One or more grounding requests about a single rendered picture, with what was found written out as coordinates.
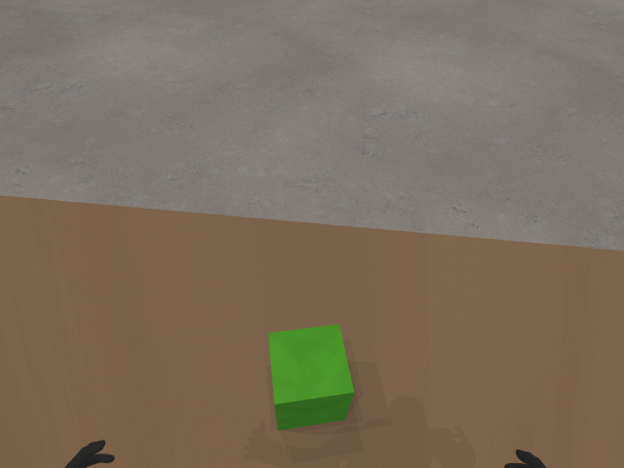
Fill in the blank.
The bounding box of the carton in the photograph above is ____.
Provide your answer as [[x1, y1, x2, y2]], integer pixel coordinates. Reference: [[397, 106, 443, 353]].
[[268, 324, 354, 431]]

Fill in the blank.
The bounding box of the robot left hand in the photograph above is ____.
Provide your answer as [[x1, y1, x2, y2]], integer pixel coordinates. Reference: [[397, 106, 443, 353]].
[[65, 440, 115, 468]]

